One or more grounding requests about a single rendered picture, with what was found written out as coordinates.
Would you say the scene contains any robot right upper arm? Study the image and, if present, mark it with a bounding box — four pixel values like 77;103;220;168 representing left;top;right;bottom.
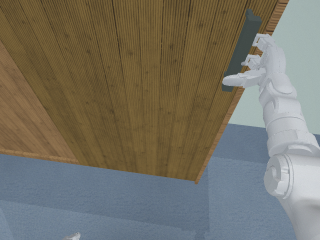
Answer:
263;152;320;240

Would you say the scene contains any handle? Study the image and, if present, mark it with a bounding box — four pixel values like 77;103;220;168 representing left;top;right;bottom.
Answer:
221;8;262;92

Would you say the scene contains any right robot forearm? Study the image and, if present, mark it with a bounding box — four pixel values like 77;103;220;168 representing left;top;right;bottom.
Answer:
258;72;320;158

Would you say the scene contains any wardrobe door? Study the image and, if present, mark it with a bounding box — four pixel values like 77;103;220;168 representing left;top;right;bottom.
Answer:
0;40;77;159
0;0;279;181

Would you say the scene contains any right robot hand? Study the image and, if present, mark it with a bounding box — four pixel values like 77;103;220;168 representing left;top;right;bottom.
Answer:
222;33;286;88

